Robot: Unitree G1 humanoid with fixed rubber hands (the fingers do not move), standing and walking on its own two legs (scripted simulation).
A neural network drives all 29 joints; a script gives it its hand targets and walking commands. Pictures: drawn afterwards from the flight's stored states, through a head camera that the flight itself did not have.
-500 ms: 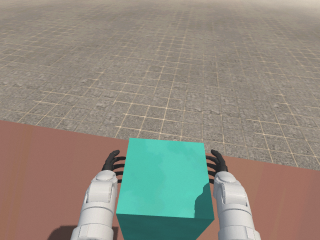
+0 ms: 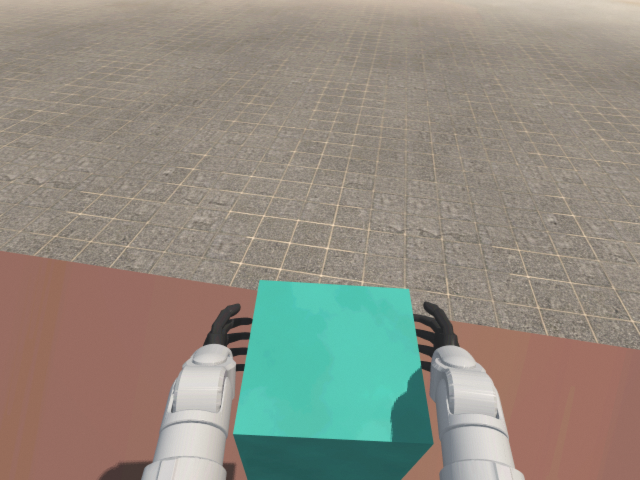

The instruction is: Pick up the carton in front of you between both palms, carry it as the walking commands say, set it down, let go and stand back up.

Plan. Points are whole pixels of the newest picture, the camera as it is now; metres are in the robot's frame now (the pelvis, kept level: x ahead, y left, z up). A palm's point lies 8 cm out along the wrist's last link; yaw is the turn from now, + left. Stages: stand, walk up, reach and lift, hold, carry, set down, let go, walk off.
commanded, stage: reach and lift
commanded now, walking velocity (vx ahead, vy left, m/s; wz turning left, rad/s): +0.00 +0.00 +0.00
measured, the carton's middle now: (326, 391) +0.29 +0.00 -0.05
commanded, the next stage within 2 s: hold in 0.14 s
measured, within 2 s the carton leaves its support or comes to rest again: neither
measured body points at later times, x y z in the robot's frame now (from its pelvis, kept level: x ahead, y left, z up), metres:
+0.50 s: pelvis -0.01 +0.00 +0.00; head -0.07 +0.00 +0.45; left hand +0.29 +0.15 +0.04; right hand +0.30 -0.15 +0.05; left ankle +0.02 +0.12 -0.74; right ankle +0.00 -0.13 -0.74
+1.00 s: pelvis +0.13 +0.00 -0.01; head +0.10 -0.01 +0.44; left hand +0.40 +0.15 +0.07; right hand +0.41 -0.16 +0.08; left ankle +0.14 +0.09 -0.74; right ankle +0.02 -0.10 -0.71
